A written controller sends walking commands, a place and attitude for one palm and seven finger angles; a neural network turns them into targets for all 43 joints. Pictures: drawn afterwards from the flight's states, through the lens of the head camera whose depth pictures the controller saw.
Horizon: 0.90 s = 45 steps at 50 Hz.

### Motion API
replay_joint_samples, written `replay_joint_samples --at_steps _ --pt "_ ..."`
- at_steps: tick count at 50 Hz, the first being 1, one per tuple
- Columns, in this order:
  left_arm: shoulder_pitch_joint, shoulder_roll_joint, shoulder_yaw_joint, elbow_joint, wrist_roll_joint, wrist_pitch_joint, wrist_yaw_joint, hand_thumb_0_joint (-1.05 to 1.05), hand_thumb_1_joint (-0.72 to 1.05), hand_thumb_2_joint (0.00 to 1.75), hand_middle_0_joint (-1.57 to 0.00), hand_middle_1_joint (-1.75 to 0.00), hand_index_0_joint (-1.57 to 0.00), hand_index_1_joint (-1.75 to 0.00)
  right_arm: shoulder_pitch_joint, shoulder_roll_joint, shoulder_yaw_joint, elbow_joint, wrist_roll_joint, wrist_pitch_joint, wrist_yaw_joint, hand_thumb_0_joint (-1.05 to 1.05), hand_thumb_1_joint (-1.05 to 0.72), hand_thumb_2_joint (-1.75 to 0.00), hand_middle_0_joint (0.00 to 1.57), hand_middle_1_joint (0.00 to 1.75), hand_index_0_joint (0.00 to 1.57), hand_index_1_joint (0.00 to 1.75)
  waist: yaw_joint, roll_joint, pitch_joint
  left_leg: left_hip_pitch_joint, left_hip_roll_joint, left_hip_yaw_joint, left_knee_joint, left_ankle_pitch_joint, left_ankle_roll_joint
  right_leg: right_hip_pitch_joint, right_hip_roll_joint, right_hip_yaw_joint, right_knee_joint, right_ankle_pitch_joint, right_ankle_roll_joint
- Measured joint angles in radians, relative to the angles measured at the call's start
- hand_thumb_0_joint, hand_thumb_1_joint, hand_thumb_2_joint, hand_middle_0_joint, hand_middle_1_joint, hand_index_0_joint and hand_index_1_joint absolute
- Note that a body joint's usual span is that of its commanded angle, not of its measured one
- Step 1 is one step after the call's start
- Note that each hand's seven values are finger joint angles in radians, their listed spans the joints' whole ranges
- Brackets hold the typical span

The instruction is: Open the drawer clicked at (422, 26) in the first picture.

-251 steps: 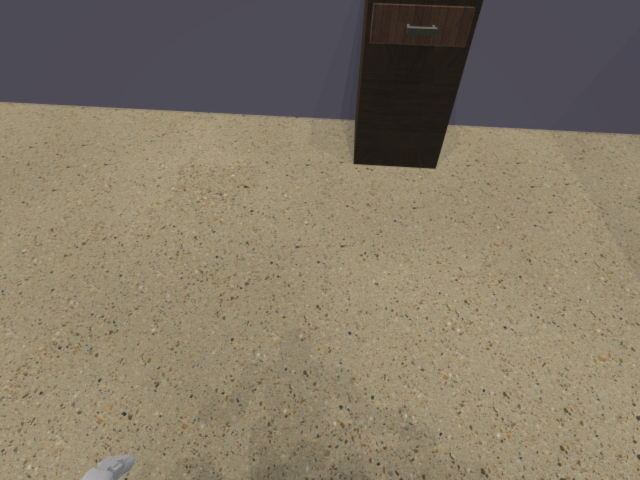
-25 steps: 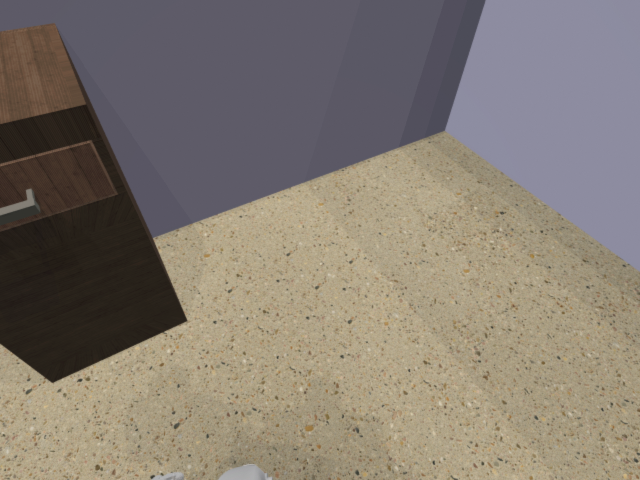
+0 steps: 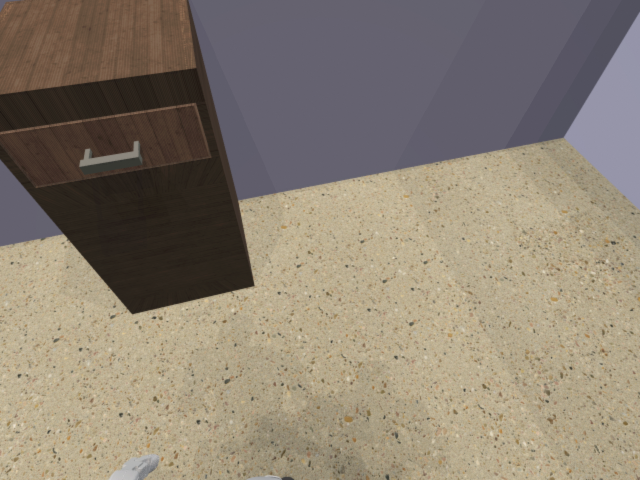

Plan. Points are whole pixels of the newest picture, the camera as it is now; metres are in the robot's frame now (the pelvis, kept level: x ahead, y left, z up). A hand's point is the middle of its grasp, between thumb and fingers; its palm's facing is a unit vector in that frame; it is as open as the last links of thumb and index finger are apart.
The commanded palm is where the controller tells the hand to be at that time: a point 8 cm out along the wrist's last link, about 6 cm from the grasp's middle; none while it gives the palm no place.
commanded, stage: turn to face it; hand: left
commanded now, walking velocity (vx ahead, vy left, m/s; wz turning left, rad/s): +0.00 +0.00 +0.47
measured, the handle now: (112, 156) +0.72 +0.47 -0.08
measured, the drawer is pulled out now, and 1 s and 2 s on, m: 0.00 0.00 0.00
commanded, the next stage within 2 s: take the last steps up to it in 0.30 s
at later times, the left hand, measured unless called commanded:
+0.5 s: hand out of the picture -0.07 +0.17 -0.17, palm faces +0.29 -0.93 -0.23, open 7.3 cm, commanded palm none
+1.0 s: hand out of the picture +0.12 +0.22 -0.16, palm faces +0.24 -0.95 -0.22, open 7.4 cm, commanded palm none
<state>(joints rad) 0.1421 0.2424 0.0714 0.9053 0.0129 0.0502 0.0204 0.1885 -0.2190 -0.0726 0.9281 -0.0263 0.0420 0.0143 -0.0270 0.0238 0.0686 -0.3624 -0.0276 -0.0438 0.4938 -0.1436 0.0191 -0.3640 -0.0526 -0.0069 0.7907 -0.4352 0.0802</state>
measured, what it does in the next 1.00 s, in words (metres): steps on the spot, turning left: right foot, then left foot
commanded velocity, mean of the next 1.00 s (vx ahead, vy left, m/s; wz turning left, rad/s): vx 0.19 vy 0.04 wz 0.17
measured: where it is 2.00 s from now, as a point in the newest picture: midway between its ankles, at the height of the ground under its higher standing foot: (281, 448)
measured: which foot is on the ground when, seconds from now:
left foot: down 0.00-0.06, up 0.08-0.50, down 0.52-1.00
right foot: up 0.00-0.04, down 0.06-0.52, up 0.54-1.00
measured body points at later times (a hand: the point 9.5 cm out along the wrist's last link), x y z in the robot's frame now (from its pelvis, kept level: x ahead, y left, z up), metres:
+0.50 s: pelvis -0.02 -0.02 +0.00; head +0.01 +0.00 +0.45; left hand -0.08 +0.22 -0.15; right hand +0.14 -0.24 -0.14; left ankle -0.08 +0.09 -0.73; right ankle +0.00 -0.14 -0.73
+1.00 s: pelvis +0.07 +0.02 -0.01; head +0.09 +0.00 +0.44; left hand +0.11 +0.27 -0.14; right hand +0.04 -0.22 -0.16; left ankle -0.08 +0.08 -0.73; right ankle +0.18 -0.06 -0.73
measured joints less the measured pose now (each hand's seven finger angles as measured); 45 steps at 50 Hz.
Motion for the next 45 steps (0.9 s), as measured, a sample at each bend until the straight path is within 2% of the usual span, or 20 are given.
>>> replay_joint_samples --at_steps 2,3,5,7,9,12,18,22,24,25,26,27,29,32,36,40,45 --pt "0.001 -0.01 -0.008 -0.016 -0.003 -0.011 -0.001 0.01 0.91 0.89 -0.19 -0.3 -0.2 -0.3 0.001 -0.01 -0.007 -0.002 0.002 0.01 0.002 0.0 -0.9 -0.9 0.2 0.3 0.2 0.3 0.0 0.011 -0.005 -0.02 -0.009 -0.024 0.025 -0.003 -0.017 0.06 0.014 -0.01 -0.135 0.057 -0.009" --pt "0.006 -0.016 -0.011 -0.023 0.0 -0.02 -0.001 0.01 0.91 0.89 -0.2 -0.3 -0.2 -0.3 0.004 -0.017 -0.012 -0.004 0.005 0.015 0.004 0.0 -0.9 -0.9 0.2 0.3 0.2 0.3 0.003 0.019 -0.01 -0.037 -0.013 -0.035 0.053 -0.012 -0.026 0.089 0.017 -0.018 -0.207 0.082 -0.028" --pt "0.017 -0.038 -0.025 -0.028 0.009 -0.028 0.001 0.01 0.91 0.89 -0.2 -0.3 -0.2 -0.3 0.0 -0.033 -0.026 0.002 0.007 0.028 0.002 0.0 -0.9 -0.9 0.2 0.3 0.2 0.3 0.006 0.04 -0.006 -0.092 -0.022 -0.041 0.215 -0.188 -0.043 0.094 0.016 -0.044 -0.198 0.105 -0.07" --pt "0.04 -0.054 -0.034 -0.029 0.011 -0.027 0.004 0.01 0.91 0.89 -0.2 -0.3 -0.2 -0.3 0.004 -0.044 -0.033 0.006 0.002 0.039 0.006 0.01 -0.9 -0.9 0.2 0.3 0.2 0.3 0.008 0.039 -0.013 -0.148 -0.029 -0.014 0.42 -0.259 -0.048 0.115 -0.005 -0.068 -0.214 0.117 -0.088" --pt "0.06 -0.063 -0.04 -0.023 0.011 -0.027 0.003 0.01 0.91 0.89 -0.2 -0.3 -0.2 -0.3 0.002 -0.051 -0.036 0.008 0.0 0.042 0.011 0.01 -0.91 -0.9 0.2 0.3 0.2 0.3 0.01 0.031 -0.015 -0.179 -0.014 0.013 0.576 -0.241 -0.06 0.137 -0.02 -0.084 -0.245 0.132 -0.092" --pt "0.08 -0.07 -0.047 -0.009 0.012 -0.031 0.002 0.01 0.91 0.89 -0.2 -0.3 -0.21 -0.3 0.002 -0.055 -0.034 0.009 0.001 0.039 0.015 0.01 -0.91 -0.9 0.2 0.3 0.19 0.3 0.007 0.018 -0.01 -0.173 0.019 0.03 0.656 -0.208 -0.078 0.158 -0.037 -0.113 -0.276 0.146 -0.095" --pt "0.117 -0.075 -0.055 0.011 0.018 -0.048 -0.001 0.01 0.91 0.89 -0.2 -0.3 -0.21 -0.3 -0.02 -0.049 -0.019 0.035 0.006 0.048 0.009 0.01 -0.91 -0.9 0.2 0.3 0.19 0.3 0.035 -0.007 0.004 -0.062 0.06 0.045 0.497 -0.266 -0.096 0.157 -0.059 -0.163 -0.286 0.15 -0.094" --pt "0.142 -0.063 -0.05 0.04 0.024 -0.048 -0.002 0.01 0.91 0.89 -0.2 -0.3 -0.21 -0.3 -0.057 -0.034 -0.001 0.041 0.015 0.038 0.003 0.01 -0.91 -0.9 0.2 0.3 0.19 0.3 0.062 -0.026 0.017 0.034 0.056 0.076 0.311 -0.31 -0.085 0.138 -0.071 -0.182 -0.264 0.146 -0.082" --pt "0.154 -0.051 -0.044 0.061 0.023 -0.045 -0.003 0.01 0.91 0.89 -0.2 -0.3 -0.21 -0.3 -0.069 -0.024 0.01 0.038 0.016 0.025 0.001 0.01 -0.91 -0.9 0.2 0.3 0.19 0.3 0.071 -0.037 0.016 0.09 0.048 0.096 0.197 -0.279 -0.075 0.129 -0.077 -0.195 -0.245 0.137 -0.069" --pt "0.162 -0.043 -0.039 0.072 0.02 -0.043 -0.004 0.01 0.91 0.89 -0.2 -0.3 -0.21 -0.3 -0.071 -0.019 0.015 0.035 0.016 0.016 0.002 0.01 -0.91 -0.9 0.2 0.3 0.19 0.3 0.073 -0.042 0.011 0.126 0.045 0.109 0.121 -0.243 -0.068 0.123 -0.081 -0.202 -0.228 0.129 -0.061" --pt "0.172 -0.034 -0.035 0.081 0.016 -0.039 -0.006 0.01 0.91 0.89 -0.2 -0.3 -0.21 -0.3 -0.069 -0.014 0.02 0.032 0.014 0.003 0.003 0.01 -0.91 -0.9 0.2 0.3 0.19 0.3 0.073 -0.046 0.003 0.157 0.043 0.115 0.05 -0.196 -0.042 0.111 -0.086 -0.208 -0.199 0.114 -0.052" --pt "0.174 -0.021 -0.028 0.093 0.012 -0.03 -0.008 0.01 0.91 0.89 -0.2 -0.3 -0.21 -0.3 -0.071 -0.002 0.024 0.033 0.011 -0.008 0.003 0.01 -0.91 -0.9 0.2 0.3 0.19 0.3 0.077 -0.066 0.004 0.159 0.032 0.12 0.05 -0.182 -0.012 0.094 -0.094 -0.192 -0.15 0.066 -0.045" --pt "0.18 -0.003 -0.021 0.117 0.015 -0.009 -0.01 0.01 0.91 0.89 -0.2 -0.3 -0.21 -0.3 -0.06 0.019 0.035 0.031 0.005 -0.023 0.003 0.0 -0.91 -0.9 0.2 0.3 0.19 0.3 0.086 -0.083 -0.003 0.173 0.027 0.128 0.061 -0.203 0.016 0.04 -0.075 -0.137 0.008 -0.051 -0.044" --pt "0.174 0.006 -0.018 0.143 0.02 0.0 -0.023 0.01 0.91 0.89 -0.2 -0.3 -0.2 -0.3 -0.018 0.039 0.045 0.036 0.004 -0.042 -0.009 0.0 -0.9 -0.9 0.2 0.3 0.2 0.3 0.073 -0.071 -0.023 0.221 0.028 0.118 0.003 -0.197 0.025 -0.041 -0.052 -0.099 0.203 -0.034 -0.046" --pt "0.14 0.002 -0.022 0.137 0.021 -0.02 -0.034 0.01 0.91 0.89 -0.2 -0.3 -0.2 -0.3 0.05 0.049 0.046 0.066 0.009 -0.062 -0.025 0.0 -0.92 -0.9 0.2 0.3 0.2 0.3 0.058 -0.058 -0.028 0.291 0.008 0.1 -0.098 -0.156 0.036 -0.114 -0.058 -0.065 0.279 0.077 -0.037" --pt "0.103 -0.011 -0.029 0.124 0.019 -0.029 -0.034 0.01 0.91 0.89 -0.19 -0.3 -0.2 -0.3 0.123 0.051 0.045 0.109 0.012 -0.073 -0.026 0.0 -0.92 -0.9 0.2 0.3 0.2 0.3 0.046 -0.052 -0.032 0.349 -0.013 0.095 -0.163 -0.146 0.042 -0.148 -0.066 -0.052 0.232 0.132 -0.026" --pt "0.048 -0.032 -0.034 0.111 0.015 -0.032 -0.034 0.01 0.91 0.89 -0.19 -0.3 -0.2 -0.3 0.204 0.061 0.042 0.162 0.005 -0.078 -0.029 0.0 -0.91 -0.9 0.2 0.3 0.2 0.3 0.014 -0.042 -0.025 0.404 -0.024 0.092 -0.187 -0.175 0.034 -0.125 -0.059 -0.066 0.054 0.137 -0.031"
